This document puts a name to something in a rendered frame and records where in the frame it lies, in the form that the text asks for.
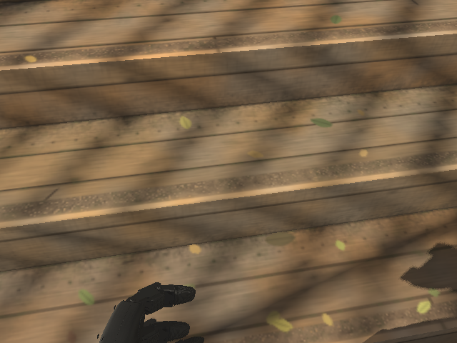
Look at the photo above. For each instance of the left robot hand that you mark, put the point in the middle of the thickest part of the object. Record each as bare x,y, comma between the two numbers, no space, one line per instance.
126,324

